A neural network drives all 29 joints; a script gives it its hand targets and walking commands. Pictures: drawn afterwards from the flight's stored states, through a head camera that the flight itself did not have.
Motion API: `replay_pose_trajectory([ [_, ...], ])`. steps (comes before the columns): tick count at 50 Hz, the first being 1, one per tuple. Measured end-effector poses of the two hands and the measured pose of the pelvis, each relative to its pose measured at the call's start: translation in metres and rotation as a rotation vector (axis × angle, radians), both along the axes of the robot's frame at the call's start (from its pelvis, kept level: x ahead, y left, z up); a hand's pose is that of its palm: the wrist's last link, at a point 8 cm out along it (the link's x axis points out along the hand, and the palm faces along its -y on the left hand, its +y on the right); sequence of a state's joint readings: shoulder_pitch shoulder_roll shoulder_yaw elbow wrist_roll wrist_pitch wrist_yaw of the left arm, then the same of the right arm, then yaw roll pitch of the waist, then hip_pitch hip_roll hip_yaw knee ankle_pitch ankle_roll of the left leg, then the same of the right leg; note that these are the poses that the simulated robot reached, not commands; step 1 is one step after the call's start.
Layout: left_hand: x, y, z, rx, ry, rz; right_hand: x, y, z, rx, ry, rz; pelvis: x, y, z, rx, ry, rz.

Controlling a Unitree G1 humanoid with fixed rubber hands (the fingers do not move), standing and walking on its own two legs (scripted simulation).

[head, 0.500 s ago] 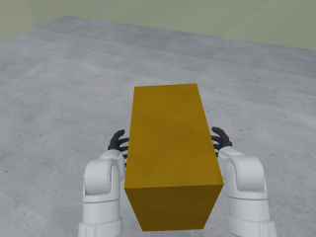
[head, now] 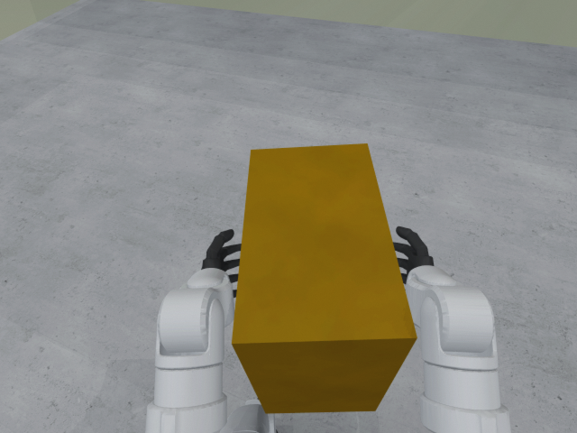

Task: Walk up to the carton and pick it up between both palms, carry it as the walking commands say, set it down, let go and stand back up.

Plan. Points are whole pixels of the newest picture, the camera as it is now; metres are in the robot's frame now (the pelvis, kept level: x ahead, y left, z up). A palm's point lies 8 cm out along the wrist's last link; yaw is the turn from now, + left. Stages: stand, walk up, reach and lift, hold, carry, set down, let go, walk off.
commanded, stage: carry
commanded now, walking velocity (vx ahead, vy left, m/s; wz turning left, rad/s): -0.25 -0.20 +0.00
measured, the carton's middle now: (314, 283) +0.32 +0.00 +0.01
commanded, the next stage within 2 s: none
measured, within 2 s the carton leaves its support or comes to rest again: neither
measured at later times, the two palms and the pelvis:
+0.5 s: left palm (280, 431) +0.12 +0.04 +0.09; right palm (555, 419) +0.13 -0.22 +0.09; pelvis -0.17 -0.11 +0.00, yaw +0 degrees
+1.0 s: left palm out of the picture -0.10 -0.08 +0.08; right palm out of the picture -0.09 -0.34 +0.09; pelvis -0.37 -0.23 +0.01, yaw +2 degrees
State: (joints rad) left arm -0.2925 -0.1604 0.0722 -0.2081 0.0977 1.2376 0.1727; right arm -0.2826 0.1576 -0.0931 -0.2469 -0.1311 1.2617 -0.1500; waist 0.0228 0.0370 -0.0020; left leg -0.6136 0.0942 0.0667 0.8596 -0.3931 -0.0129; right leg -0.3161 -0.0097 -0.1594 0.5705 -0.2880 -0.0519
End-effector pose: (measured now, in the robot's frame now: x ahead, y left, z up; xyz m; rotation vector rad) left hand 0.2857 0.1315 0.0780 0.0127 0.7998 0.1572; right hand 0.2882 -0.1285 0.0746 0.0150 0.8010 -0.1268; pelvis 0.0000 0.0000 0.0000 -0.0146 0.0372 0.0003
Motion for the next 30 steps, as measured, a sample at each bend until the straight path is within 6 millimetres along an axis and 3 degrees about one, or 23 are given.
replay_pose_trajectory([
  [10, -0.041, -0.032, -0.009, -0.046, -0.049, -0.025, -0.051, -0.032, 0.0, -0.032, -0.05, -0.039, -0.055, -0.025, -0.011, 0.006, 0.033, 0.009],
  [14, -0.078, -0.037, -0.016, -0.054, -0.018, -0.004, -0.081, -0.037, -0.004, -0.055, -0.019, -0.002, -0.085, -0.038, -0.006, -0.006, 0.018, 0.008],
  [20, -0.128, -0.057, -0.003, -0.047, -0.019, 0.034, -0.123, -0.056, 0.006, -0.047, -0.018, 0.035, -0.127, -0.068, 0.003, -0.034, 0.01, 0.002],
  [25, -0.165, -0.091, 0.008, -0.032, -0.06, 0.062, -0.153, -0.091, 0.012, -0.017, -0.058, 0.049, -0.166, -0.108, 0.0, -0.036, 0.013, -0.007],
  [30, -0.206, -0.142, 0.003, 0.02, -0.032, 0.023, -0.201, -0.142, -0.004, 0.026, -0.036, 0.017, -0.207, -0.146, -0.005, 0.006, 0.004, 0.004],
])
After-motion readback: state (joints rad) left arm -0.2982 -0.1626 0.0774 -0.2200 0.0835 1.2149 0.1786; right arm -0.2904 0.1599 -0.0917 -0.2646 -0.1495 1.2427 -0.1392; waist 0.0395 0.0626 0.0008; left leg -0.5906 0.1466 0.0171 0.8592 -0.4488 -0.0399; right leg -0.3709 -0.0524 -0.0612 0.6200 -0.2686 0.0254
